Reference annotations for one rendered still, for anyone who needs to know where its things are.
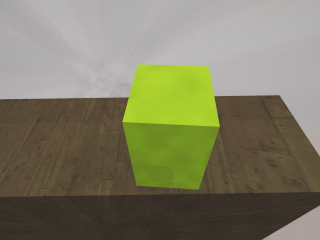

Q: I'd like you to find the carton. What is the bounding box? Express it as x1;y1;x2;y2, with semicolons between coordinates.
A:
122;64;220;190

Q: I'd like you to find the pedestal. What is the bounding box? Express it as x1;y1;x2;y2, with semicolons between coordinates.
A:
0;95;320;240

